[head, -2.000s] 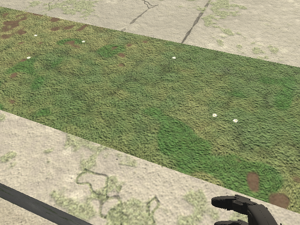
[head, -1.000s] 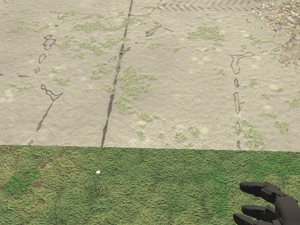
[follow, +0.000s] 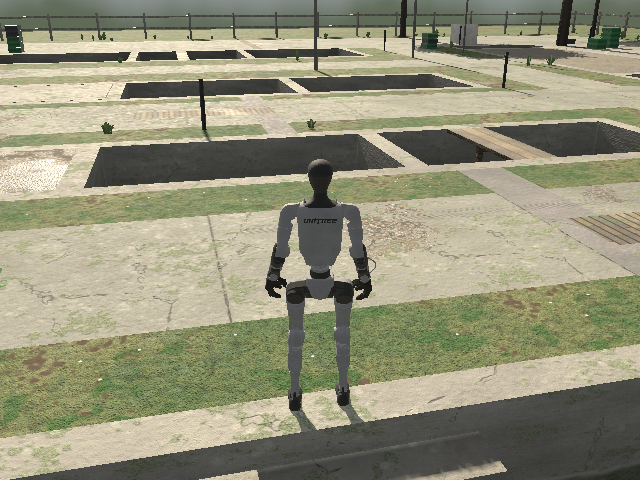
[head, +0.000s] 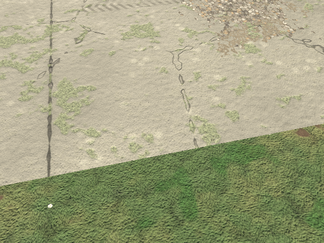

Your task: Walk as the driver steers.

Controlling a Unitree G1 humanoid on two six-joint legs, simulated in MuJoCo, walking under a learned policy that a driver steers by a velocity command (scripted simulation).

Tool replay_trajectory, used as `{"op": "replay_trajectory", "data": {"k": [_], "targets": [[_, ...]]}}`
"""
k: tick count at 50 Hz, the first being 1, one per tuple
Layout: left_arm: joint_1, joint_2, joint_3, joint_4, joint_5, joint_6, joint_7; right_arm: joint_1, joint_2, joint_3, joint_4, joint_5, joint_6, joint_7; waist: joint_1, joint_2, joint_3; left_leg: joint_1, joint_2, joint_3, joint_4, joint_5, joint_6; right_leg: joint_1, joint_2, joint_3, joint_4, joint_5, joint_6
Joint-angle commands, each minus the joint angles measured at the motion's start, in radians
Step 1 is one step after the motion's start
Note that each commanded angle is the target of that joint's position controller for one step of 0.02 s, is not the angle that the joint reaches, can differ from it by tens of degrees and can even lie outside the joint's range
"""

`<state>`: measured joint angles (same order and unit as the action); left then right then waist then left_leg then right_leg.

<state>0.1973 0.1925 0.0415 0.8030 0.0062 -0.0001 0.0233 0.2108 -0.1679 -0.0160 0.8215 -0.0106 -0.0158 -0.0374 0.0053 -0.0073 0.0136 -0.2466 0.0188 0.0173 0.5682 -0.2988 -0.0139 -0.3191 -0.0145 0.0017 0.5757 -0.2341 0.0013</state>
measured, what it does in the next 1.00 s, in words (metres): stands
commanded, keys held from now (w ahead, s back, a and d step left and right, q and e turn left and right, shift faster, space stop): no key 1.00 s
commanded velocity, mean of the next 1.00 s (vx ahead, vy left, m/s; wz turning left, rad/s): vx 0.00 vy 0.00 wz -0.01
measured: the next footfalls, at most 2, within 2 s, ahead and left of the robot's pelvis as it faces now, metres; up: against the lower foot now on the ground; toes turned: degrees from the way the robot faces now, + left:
left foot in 1.72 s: +0.38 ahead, +0.12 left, +0.00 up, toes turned +5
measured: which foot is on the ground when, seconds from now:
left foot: down 0.00-1.00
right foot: down 0.00-1.00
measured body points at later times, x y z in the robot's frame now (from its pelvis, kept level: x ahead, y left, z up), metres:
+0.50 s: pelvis +0.01 +0.00 +0.01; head +0.02 +0.00 +0.46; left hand +0.08 +0.24 -0.14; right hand +0.06 -0.24 -0.14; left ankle +0.00 +0.13 -0.73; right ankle +0.05 -0.12 -0.73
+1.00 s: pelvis +0.02 +0.00 +0.01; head +0.03 +0.00 +0.46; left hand +0.05 +0.24 -0.14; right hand +0.03 -0.23 -0.15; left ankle +0.00 +0.13 -0.73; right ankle +0.05 -0.12 -0.73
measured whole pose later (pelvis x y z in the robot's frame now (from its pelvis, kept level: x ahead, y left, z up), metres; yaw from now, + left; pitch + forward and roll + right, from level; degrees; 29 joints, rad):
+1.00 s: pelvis +0.02 +0.00 +0.01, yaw +1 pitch -1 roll +0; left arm 0.22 0.18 0.01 1.10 -0.01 0.00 0.04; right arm 0.31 -0.16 0.01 1.07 0.00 -0.01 -0.05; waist 0.00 0.00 0.02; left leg -0.17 0.02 0.00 0.44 -0.26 -0.02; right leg -0.24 -0.01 -0.01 0.46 -0.21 0.00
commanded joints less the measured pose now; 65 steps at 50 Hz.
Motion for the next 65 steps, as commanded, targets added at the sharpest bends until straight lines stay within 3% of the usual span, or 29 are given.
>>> {"op": "replay_trajectory", "data": {"k": [1, 14, 30, 54, 55, 56, 57, 58, 60, 62, 64, 65], "targets": [[-0.037, 0.074, 0.016, -0.042, 0.0, -0.015, 0.003, -0.006, -0.095, -0.021, -0.043, 0.001, -0.013, -0.004, -0.008, -0.006, -0.007, -0.075, 0.037, -0.05, -0.145, -0.023, 0.063, 0.051, -0.028, 0.051, -0.109, -0.04, -0.041], [-0.002, 0.087, 0.013, 0.073, -0.006, -0.018, 0.015, 0.059, -0.09, -0.019, 0.056, 0.002, -0.012, -0.006, -0.003, -0.001, 0.006, -0.046, 0.02, -0.033, -0.16, 0.044, 0.058, 0.073, -0.038, 0.051, -0.142, -0.012, -0.051], [0.017, 0.084, 0.002, 0.201, -0.011, -0.013, 0.012, 0.12, -0.087, -0.006, 0.167, 0.003, -0.008, -0.009, -0.001, 0.005, 0.013, -0.007, 0.018, -0.03, -0.195, 0.114, 0.051, 0.113, -0.031, 0.03, -0.171, 0.087, -0.053], [0.067, 0.079, -0.019, 0.282, -0.012, -0.008, 0.018, 0.174, -0.076, 0.012, 0.251, 0.007, 0.003, -0.013, -0.001, 0.007, 0.028, 0.006, 0.013, -0.023, -0.215, 0.133, 0.047, 0.117, -0.026, 0.017, -0.195, 0.109, -0.049], [0.086, 0.071, -0.021, 0.294, -0.012, -0.007, 0.018, 0.196, -0.066, 0.014, 0.264, 0.008, 0.004, -0.013, -0.001, 0.005, 0.003, 0.016, 0.001, -0.011, -0.213, 0.044, 0.05, 0.128, -0.015, 0.008, -0.198, 0.003, -0.051], [0.067, 0.105, 0.005, 0.256, 0.028, -0.036, -0.06, 0.175, -0.139, -0.024, 0.243, -0.004, -0.011, 0.068, 0.008, 0.011, 0.098, -0.071, 0.012, -0.027, -0.289, -0.273, 0.058, 0.055, -0.024, 0.016, -0.283, -0.339, -0.043], [0.068, 0.155, 0.029, 0.255, 0.036, -0.05, -0.093, 0.173, -0.181, -0.049, 0.237, -0.021, -0.017, 0.1, -0.004, 0.0, 0.157, -0.099, 0.022, -0.044, -0.297, -0.375, 0.08, 0.01, -0.025, 0.029, -0.287, -0.455, -0.055], [0.082, 0.147, 0.038, 0.248, 0.038, -0.06, -0.101, 0.202, -0.166, -0.057, 0.236, -0.034, -0.023, 0.107, -0.014, 0.009, 0.133, -0.077, 0.041, -0.065, -0.297, -0.399, 0.102, 0.008, -0.035, 0.042, -0.278, -0.475, -0.069], [0.077, 0.099, 0.044, 0.228, 0.036, -0.083, -0.067, 0.22, -0.127, -0.066, 0.232, -0.037, -0.05, 0.079, -0.025, 0.042, 0.075, 0.004, 0.099, -0.118, -0.316, -0.333, 0.157, 0.027, -0.043, 0.033, -0.229, -0.36, -0.085], [0.02, 0.044, 0.04, 0.183, 0.039, -0.101, -0.032, 0.149, -0.119, -0.068, 0.192, -0.016, -0.075, 0.05, -0.021, 0.104, 0.032, 0.059, 0.171, -0.212, -0.386, -0.311, 0.22, 0.038, -0.001, -0.035, -0.149, -0.154, -0.079], [0.051, 0.035, 0.048, 0.171, 0.052, -0.117, -0.018, 0.1, -0.144, -0.076, 0.155, -0.016, -0.077, 0.03, -0.003, 0.141, 0.066, 0.016, 0.243, -0.276, -0.446, -0.317, 0.27, 0.077, 0.027, -0.083, -0.078, -0.086, -0.1], [0.079, 0.036, 0.051, 0.171, 0.046, -0.124, -0.016, 0.085, -0.143, -0.076, 0.138, -0.016, -0.075, 0.022, 0.009, 0.131, 0.084, -0.014, 0.249, -0.268, -0.446, -0.327, 0.272, 0.117, 0.022, -0.081, -0.107, -0.099, -0.121]]}}
Velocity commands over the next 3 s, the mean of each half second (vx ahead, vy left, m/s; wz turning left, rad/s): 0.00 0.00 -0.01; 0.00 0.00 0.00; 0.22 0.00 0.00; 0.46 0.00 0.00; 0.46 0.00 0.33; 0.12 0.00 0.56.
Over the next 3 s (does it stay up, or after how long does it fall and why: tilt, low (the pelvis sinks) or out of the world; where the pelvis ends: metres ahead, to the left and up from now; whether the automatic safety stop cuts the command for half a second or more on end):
stays up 0.77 0.05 0.00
